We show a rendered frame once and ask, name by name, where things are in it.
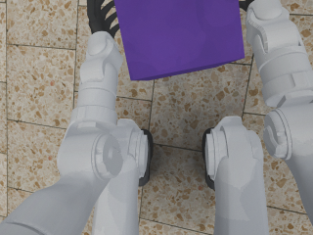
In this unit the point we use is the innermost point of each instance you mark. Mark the right robot upper arm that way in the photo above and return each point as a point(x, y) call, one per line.
point(288, 134)

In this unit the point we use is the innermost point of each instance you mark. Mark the robot right forearm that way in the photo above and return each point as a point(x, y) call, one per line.
point(280, 55)

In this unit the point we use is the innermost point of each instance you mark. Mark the robot left thigh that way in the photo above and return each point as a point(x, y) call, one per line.
point(116, 210)

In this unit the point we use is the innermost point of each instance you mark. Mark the robot left forearm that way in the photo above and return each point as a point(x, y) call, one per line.
point(97, 90)

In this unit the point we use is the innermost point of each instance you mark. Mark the carton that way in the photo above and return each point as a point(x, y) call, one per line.
point(162, 38)

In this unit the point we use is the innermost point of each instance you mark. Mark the robot left hand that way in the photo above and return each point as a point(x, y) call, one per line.
point(97, 17)

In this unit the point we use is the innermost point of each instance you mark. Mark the left robot foot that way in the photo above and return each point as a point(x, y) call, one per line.
point(144, 180)

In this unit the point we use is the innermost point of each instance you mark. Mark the robot right hand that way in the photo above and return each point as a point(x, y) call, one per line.
point(244, 4)

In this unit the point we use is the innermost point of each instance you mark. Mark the left robot upper arm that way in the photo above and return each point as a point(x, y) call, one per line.
point(86, 164)

